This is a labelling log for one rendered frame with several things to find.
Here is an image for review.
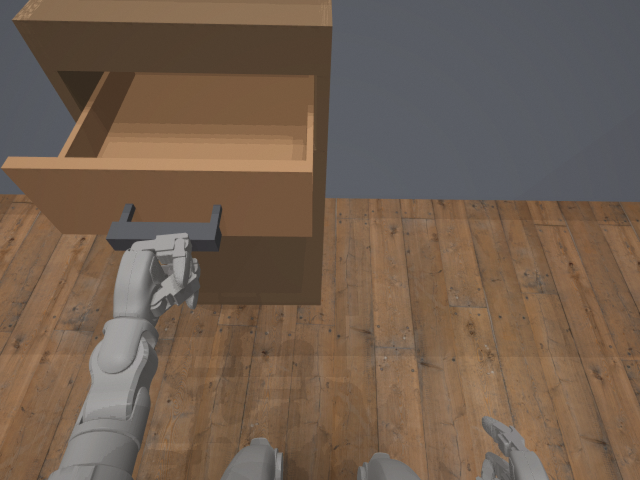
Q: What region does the cabinet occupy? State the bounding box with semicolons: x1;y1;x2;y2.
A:
12;0;332;305

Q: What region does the robot left shin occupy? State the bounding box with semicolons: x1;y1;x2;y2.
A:
250;438;271;446

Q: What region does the robot left forearm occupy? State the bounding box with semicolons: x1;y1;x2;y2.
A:
48;317;159;480

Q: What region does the right robot hand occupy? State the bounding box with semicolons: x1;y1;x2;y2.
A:
476;416;549;480

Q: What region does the left robot hand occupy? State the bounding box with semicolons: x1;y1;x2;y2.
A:
113;233;201;327

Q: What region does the drawer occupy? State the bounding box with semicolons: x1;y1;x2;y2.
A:
1;72;315;237

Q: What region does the handle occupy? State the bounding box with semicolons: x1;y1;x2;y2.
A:
106;204;222;252

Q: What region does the right robot thigh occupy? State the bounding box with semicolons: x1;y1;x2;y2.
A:
357;458;421;480

